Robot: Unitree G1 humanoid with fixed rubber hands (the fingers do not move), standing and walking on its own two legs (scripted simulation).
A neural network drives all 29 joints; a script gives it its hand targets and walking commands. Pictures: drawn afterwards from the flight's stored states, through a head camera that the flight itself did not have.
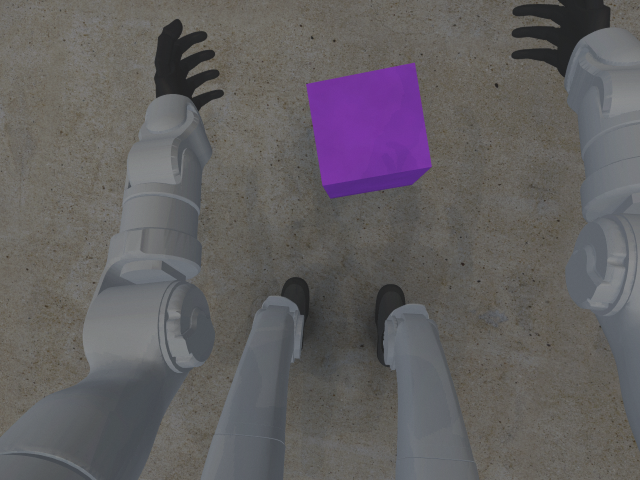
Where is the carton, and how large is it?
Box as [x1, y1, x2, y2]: [306, 63, 431, 198]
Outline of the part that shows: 414,63 306,84 322,185 330,198 411,184 431,166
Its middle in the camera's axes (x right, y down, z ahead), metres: +0.10 -0.22 +0.86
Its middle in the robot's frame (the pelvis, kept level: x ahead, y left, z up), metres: +0.57 -0.01 -0.54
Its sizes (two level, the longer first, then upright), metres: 0.210 0.200 0.250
